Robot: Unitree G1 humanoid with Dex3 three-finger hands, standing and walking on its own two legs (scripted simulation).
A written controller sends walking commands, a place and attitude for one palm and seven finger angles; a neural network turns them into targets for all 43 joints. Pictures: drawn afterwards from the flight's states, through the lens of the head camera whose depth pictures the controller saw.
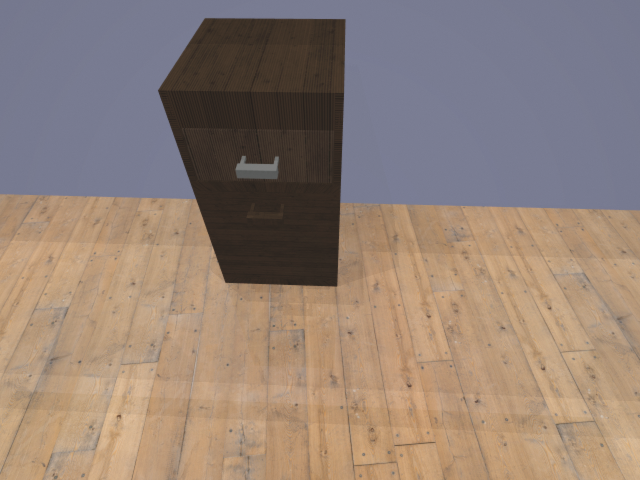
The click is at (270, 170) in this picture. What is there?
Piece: drawer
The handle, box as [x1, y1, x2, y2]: [235, 156, 278, 178]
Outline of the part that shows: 235,170 237,177 276,178 278,172 278,157 275,156 273,164 245,164 245,156 242,156 240,162 237,163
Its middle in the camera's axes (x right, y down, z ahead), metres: -0.17 -0.19 +1.02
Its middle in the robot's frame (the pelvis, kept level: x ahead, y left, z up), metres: +0.87 +0.21 -0.17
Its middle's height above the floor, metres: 0.61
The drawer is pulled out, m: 0.00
